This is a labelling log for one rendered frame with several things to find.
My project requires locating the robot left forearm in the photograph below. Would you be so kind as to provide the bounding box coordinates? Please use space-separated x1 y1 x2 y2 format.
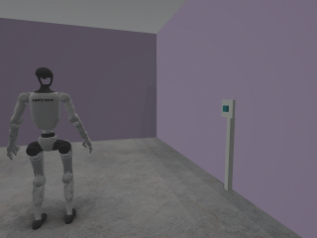
8 117 20 144

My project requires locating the left robot foot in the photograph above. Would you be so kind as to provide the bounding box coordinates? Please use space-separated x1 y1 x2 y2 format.
32 213 47 230

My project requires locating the robot right upper arm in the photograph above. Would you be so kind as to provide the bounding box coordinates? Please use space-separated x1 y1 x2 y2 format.
57 92 78 123

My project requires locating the right robot hand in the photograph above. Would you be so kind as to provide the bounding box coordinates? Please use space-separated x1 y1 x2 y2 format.
81 137 92 154

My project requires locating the robot right forearm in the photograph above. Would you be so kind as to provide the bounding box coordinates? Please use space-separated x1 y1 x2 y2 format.
73 114 89 140

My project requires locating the button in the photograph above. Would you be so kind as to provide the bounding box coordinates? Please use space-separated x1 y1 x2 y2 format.
223 105 229 112

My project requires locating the right robot shin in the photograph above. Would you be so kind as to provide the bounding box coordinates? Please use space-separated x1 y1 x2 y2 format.
63 174 74 215

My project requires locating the panel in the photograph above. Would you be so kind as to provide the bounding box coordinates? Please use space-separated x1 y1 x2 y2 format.
221 99 236 191

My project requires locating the left robot hand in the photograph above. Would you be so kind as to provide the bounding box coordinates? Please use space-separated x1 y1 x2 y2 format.
6 143 21 161

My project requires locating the robot left upper arm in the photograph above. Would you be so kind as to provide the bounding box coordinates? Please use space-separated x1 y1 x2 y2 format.
10 92 32 125

